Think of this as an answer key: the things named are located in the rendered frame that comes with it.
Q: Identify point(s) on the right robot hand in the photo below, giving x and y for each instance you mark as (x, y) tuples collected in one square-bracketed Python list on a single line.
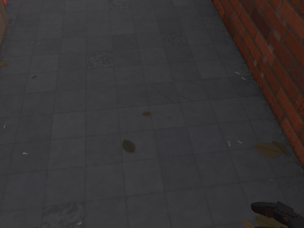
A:
[(280, 212)]

